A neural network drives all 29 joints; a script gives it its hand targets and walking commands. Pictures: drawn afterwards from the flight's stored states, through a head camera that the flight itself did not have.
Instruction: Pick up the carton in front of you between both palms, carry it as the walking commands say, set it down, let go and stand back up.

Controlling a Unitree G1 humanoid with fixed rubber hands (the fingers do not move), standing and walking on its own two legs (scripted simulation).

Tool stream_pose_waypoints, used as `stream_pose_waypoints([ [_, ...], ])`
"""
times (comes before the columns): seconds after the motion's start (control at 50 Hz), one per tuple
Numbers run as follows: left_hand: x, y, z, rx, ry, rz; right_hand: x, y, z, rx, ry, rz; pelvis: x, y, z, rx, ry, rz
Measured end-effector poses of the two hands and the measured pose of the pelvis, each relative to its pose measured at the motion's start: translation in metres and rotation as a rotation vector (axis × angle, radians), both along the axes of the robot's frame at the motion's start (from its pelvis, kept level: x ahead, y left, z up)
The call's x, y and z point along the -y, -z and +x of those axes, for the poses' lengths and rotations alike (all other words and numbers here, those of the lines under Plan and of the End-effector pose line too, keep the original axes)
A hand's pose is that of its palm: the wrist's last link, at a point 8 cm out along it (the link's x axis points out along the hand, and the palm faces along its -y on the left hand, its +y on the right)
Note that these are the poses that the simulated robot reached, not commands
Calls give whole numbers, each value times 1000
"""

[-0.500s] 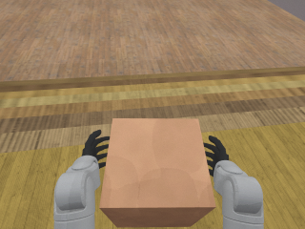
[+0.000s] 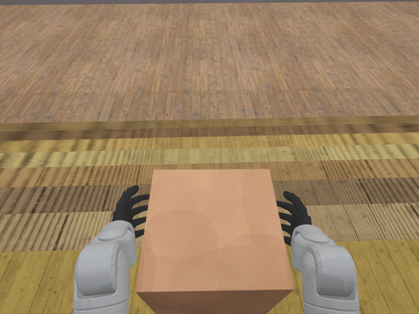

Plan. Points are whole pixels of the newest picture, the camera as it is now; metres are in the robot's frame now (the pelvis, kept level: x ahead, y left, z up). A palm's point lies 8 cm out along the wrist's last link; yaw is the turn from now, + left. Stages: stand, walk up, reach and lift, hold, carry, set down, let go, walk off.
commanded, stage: carry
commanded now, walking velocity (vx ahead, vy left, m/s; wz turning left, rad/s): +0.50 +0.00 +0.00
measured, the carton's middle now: (211, 248) +0.27 +0.01 -0.01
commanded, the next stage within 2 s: none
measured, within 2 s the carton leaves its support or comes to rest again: neither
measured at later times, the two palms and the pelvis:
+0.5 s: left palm (153, 80) +0.70 +0.17 +0.10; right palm (263, 86) +0.67 -0.13 +0.10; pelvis +0.31 +0.05 -0.01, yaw -2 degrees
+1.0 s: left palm (164, 41) +1.01 +0.19 +0.07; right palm (246, 45) +1.02 -0.11 +0.06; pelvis +0.64 +0.02 -0.05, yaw -2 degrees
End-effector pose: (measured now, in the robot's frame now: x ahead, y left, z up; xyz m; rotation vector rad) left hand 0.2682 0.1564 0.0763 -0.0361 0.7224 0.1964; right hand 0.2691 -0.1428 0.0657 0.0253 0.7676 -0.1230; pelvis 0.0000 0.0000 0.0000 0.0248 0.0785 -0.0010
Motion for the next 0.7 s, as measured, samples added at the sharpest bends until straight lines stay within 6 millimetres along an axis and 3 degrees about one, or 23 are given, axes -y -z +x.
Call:
stream_pose_waypoints([
  [0.12,-9,-11,103,97,26,-30,-9,-15,94,97,43,-5,-16,14,90,16,17,-20],
  [0.22,-19,-4,210,135,96,-19,-20,-17,188,135,63,-64,-35,40,163,38,37,-19],
  [0.38,-15,-8,339,-4,163,-2,-17,-19,300,-8,84,-85,-51,18,242,6,41,-44],
  [0.56,-17,-30,475,36,115,9,-17,-39,452,35,44,-67,-39,18,353,-22,24,-35],
  [0.64,-15,-22,530,27,73,29,-14,-25,519,29,5,-45,-26,34,416,-9,10,-18],
  [0.7,-18,-7,560,-14,40,48,-17,-6,560,-10,-29,-28,-19,37,452,-7,22,-28],
])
